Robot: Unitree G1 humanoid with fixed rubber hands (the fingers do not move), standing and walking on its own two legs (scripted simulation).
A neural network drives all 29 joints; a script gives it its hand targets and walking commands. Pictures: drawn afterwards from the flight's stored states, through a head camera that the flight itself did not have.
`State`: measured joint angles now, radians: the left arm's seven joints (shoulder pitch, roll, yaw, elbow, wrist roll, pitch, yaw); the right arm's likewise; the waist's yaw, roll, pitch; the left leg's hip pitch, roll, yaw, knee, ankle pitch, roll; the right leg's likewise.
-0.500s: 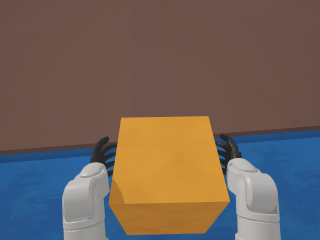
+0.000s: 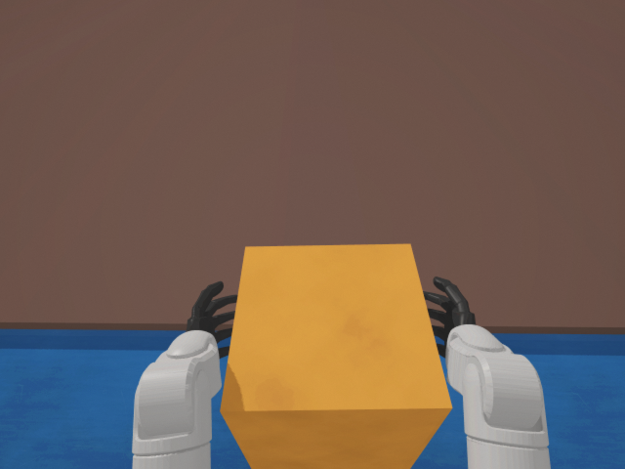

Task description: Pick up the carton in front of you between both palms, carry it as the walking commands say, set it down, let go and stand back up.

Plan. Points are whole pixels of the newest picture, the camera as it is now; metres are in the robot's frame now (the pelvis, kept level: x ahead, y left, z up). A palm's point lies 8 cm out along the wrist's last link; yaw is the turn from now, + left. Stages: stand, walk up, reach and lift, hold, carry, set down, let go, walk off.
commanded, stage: carry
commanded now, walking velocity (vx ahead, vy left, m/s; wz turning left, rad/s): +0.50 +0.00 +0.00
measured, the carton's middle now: (329, 364) +0.26 +0.01 -0.02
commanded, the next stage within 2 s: none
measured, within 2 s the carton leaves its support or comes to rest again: neither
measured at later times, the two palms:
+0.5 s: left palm (247, 85) +0.71 +0.16 +0.13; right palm (418, 92) +0.67 -0.14 +0.14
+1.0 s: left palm (265, 16) +1.06 +0.17 +0.12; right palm (389, 12) +1.08 -0.13 +0.12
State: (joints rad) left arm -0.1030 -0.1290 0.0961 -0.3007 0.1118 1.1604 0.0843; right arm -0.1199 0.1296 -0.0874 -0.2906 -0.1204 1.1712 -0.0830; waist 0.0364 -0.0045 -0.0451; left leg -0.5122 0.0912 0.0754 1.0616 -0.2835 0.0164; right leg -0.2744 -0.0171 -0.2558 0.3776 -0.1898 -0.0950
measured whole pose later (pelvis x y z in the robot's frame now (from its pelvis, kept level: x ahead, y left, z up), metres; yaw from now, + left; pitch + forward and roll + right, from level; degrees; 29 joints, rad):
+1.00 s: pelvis +0.67 +0.01 -0.01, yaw -4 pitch +7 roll +1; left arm -0.79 -0.06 0.30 -0.18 0.03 1.29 0.17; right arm -0.84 0.05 -0.32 -0.16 -0.09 1.32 -0.13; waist 0.12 0.00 0.13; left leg -0.89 0.00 0.07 1.18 -0.46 0.08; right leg -0.11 -0.04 -0.07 0.42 -0.43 -0.01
